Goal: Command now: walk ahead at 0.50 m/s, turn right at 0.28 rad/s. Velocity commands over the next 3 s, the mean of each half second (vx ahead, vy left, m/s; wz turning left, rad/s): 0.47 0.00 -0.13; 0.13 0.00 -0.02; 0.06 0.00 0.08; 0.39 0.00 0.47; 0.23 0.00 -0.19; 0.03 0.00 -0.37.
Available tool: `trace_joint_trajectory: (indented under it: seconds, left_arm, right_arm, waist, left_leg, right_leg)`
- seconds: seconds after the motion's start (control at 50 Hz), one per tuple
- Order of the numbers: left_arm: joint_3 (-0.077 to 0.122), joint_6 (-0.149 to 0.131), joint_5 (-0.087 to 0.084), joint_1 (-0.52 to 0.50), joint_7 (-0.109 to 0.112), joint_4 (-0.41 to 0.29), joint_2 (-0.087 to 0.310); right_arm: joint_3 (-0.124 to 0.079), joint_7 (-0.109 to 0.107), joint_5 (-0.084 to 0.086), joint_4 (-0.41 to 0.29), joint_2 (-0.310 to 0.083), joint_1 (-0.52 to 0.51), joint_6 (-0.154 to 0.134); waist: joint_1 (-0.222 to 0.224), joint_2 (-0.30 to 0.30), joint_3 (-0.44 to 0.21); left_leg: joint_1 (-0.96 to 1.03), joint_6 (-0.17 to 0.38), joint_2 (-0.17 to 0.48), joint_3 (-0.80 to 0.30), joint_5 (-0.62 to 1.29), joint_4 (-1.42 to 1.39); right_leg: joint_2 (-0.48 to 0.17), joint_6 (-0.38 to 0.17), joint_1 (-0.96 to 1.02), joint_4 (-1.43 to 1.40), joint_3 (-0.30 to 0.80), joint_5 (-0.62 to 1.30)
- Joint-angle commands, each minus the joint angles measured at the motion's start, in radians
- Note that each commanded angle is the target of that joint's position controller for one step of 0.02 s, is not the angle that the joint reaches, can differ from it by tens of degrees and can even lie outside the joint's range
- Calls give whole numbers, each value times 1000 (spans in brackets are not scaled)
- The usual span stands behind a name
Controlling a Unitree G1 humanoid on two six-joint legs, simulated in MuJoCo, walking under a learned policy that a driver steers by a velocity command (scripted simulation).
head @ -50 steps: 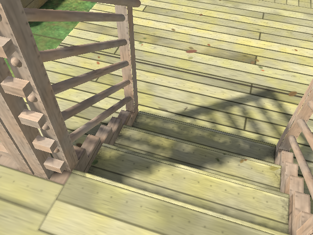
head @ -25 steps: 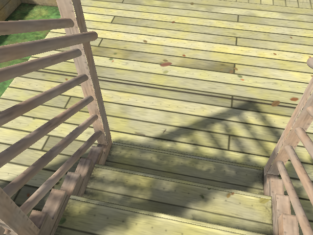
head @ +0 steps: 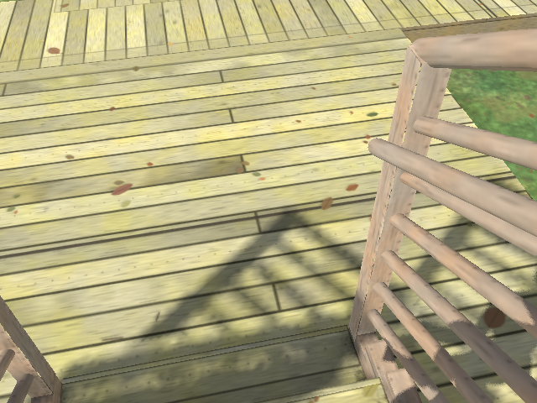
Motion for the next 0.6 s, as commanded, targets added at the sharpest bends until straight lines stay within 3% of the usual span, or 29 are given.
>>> trace_joint_trajectory:
  seconds: [0.02, 0.04, 0.06, 0.08, 0.1, 0.12, 0.14, 0.16, 0.18, 0.2, 0.22, 0.24, 0.26, 0.28, 0.32, 0.34, 0.36, 0.38, 0.4, 0.42, 0.44, 0.46, 0.48, 0.5, 0.52, 0.54, 0.56, 0.58, 0.6]
  left_arm:
    - [22, -13, 16, 215, 31, 7, 70]
    - [39, -13, 19, 335, 57, 38, 92]
    - [59, -14, 11, 538, 79, 97, 116]
    - [79, -14, 18, 734, 98, 171, 156]
    - [57, -39, 5, 653, 91, 117, 237]
    - [54, -51, -8, 517, 55, 84, 201]
    - [28, -56, -14, 421, 49, 73, 97]
    - [-18, -44, -4, 278, 56, 52, -25]
    - [-36, -27, 4, 186, 58, 9, -55]
    - [-54, -12, 25, 133, 77, -27, -85]
    - [-63, -13, 28, 123, 102, -36, -98]
    - [-55, -18, 29, 125, 120, -60, -37]
    - [-48, -22, 34, 165, 120, -38, 34]
    - [-34, -28, 34, 223, 105, -12, 80]
    - [-41, -29, -5, 350, 77, 37, 90]
    - [-48, -20, -25, 387, 65, 63, 87]
    - [-41, -5, -22, 348, 47, 56, 134]
    - [-30, 16, -15, 293, 31, 44, 146]
    - [-39, 22, 27, 346, 6, 64, 105]
    - [-66, 14, -4, 578, -6, 95, -74]
    - [-61, 17, -27, 485, -2, 17, -19]
    - [-45, 19, -40, 339, 8, -51, 46]
    - [-40, 21, -52, 302, 21, -94, 67]
    - [-43, 23, -57, 312, 43, -86, 51]
    - [-50, 24, -36, 326, 54, -42, 28]
    - [-46, 22, -29, 318, 48, -25, 5]
    - [-40, 41, -6, 348, 35, 14, 0]
    - [-51, 54, 2, 353, 18, 22, -40]
    - [-49, 55, -9, 363, 10, 39, -32]
  right_arm:
    - [-19, 30, -8, -99, -167, -196, -7]
    - [-23, 40, -3, -121, -186, -266, -3]
    - [-49, 59, 5, -169, -249, -377, -1]
    - [-56, 87, 1, -199, -245, -421, 2]
    - [-26, 113, -3, -218, -29, -180, -6]
    - [-24, 110, 35, -257, -42, -225, -20]
    - [-39, 101, 22, -292, -117, -332, -19]
    - [-31, 88, 3, -259, -116, -274, -7]
    - [-19, 80, -23, -225, -104, -210, 7]
    - [-4, 89, -56, -184, -81, -138, 13]
    - [8, 106, -68, -175, -42, -144, 12]
    - [11, 114, -41, -156, -31, -124, 5]
    - [-4, 116, -5, -162, -54, -135, 8]
    - [-12, 127, 25, -184, -75, -182, 8]
    - [-24, 116, 18, -226, -124, -258, 14]
    - [-14, 104, 5, -230, -119, -267, 29]
    - [-20, 95, -2, -217, -136, -206, 48]
    - [-33, 84, 11, -166, -177, -64, 48]
    - [-73, 62, 17, -107, -258, 152, 33]
    - [-91, 67, 8, -81, -316, 300, 35]
    - [-97, 87, -11, -112, -306, 263, 35]
    - [-123, 86, -18, -126, -328, 191, 35]
    - [-116, 93, -7, -159, -315, 37, 30]
    - [-67, 94, -3, -165, -177, -73, 20]
    - [-24, 89, -1, -180, -56, -174, 9]
    - [-17, 79, 10, -177, -33, -174, -1]
    - [-25, 80, 34, -138, -70, -104, -5]
    - [-37, 86, 36, -119, -127, -97, -7]
    - [-45, 92, 26, -121, -180, -110, -14]
  waist:
    - [175, 97, 35]
    - [241, 78, 28]
    - [349, -28, 10]
    - [444, -194, 13]
    - [191, -242, -90]
    - [183, -81, 60]
    - [190, -46, 129]
    - [110, 64, 149]
    - [67, 41, 101]
    - [27, 33, 92]
    - [43, 18, 103]
    - [39, 45, 68]
    - [35, 26, 103]
    - [67, 32, 142]
    - [91, 33, 229]
    - [97, 59, 241]
    - [63, 21, 242]
    - [20, 56, 228]
    - [-21, 113, 113]
    - [31, 350, -185]
    - [-25, 251, -190]
    - [-53, 124, -105]
    - [13, 71, -22]
    - [95, -35, 32]
    - [174, -35, 131]
    - [188, 40, 165]
    - [174, 87, 124]
    - [191, 83, 103]
    - [202, 38, 74]
  left_leg:
    - [-248, 207, 203, -160, 474, -39]
    - [-319, 193, 173, -125, 490, 89]
    - [-421, 173, 108, -83, 490, 392]
    - [-583, 157, -25, -71, 86, 868]
    - [-645, 140, -111, -208, -188, 943]
    - [-841, 113, -121, -282, -148, 1003]
    - [-1003, 74, -29, -338, -68, 958]
    - [-983, 64, 65, -375, 101, 824]
    - [-841, 47, 71, -336, 191, 749]
    - [-608, 47, 55, -278, 407, 602]
    - [-484, 37, 65, -257, 657, 470]
    - [-172, 23, 38, -182, 936, 299]
    - [32, -3, 3, -122, 929, 257]
    - [130, -32, -41, -63, 875, 264]
    - [70, -27, -24, -97, 629, 117]
    - [34, -6, 9, -141, 578, -76]
    - [44, 23, 42, -177, 543, -212]
    - [104, 60, 61, -194, 610, -364]
    - [353, 133, 57, -188, 742, -302]
    - [762, 404, 240, -322, 1514, 97]
    - [888, 482, 309, -494, 1649, 114]
    - [846, 436, 331, -547, 1452, 65]
    - [613, 430, 381, -609, 1174, 0]
    - [351, 372, 351, -565, 1004, -50]
    - [-2, 316, 274, -439, 967, -139]
    - [-208, 311, 199, -368, 940, -191]
    - [-274, 339, 169, -319, 898, -216]
    - [-350, 312, 121, -272, 864, -184]
    - [-399, 288, 113, -263, 872, -170]
  right_leg:
    - [68, -21, 358, -17, -80, -10]
    - [110, -23, 540, -110, -135, -30]
    - [153, -32, 741, -290, -174, -4]
    - [130, -96, 854, -472, -76, 23]
    - [-103, -282, 907, -579, 373, 515]
    - [-258, -392, 810, -632, 554, 506]
    - [-314, -402, 712, -597, 680, 195]
    - [-275, -329, 572, -500, 565, 68]
    - [-226, -318, 385, -445, 476, 80]
    - [-104, -274, 158, -419, 303, 67]
    - [-24, -225, 47, -412, 192, -73]
    - [64, -169, -142, -387, 46, -228]
    - [74, -148, -279, -410, 4, -344]
    - [75, -149, -326, -408, -4, -408]
    - [-3, -191, -124, -352, 140, -429]
    - [-41, -211, 33, -298, 223, -418]
    - [-69, -216, 171, -217, 287, -335]
    - [-81, -194, 272, -80, 317, -226]
    - [11, -109, 251, 220, 233, 30]
    - [186, -1, -2, 761, 82, -469]
    - [232, 52, -368, 987, 42, -588]
    - [193, 76, -577, 958, 49, -504]
    - [119, 87, -611, 890, 87, -386]
    - [37, 77, -526, 627, 174, -155]
    - [-28, 53, -297, 336, 163, 8]
    - [-22, 55, -143, 193, 99, 131]
    - [-10, 55, -6, 76, 52, 239]
    - [-5, 67, 110, 4, 14, 312]
    - [7, 83, 236, -40, 2, 323]
Next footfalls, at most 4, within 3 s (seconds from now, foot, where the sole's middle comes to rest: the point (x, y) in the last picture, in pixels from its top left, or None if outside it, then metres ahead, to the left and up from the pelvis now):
0.06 right None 0.05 -0.11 -0.76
0.40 left None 0.29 0.07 -0.92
0.72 right None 0.45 -0.16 -0.95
1.34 right None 0.51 -0.17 -1.09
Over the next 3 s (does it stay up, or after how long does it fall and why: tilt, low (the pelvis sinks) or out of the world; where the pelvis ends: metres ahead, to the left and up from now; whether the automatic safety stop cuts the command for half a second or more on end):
stays up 0.83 0.23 -0.52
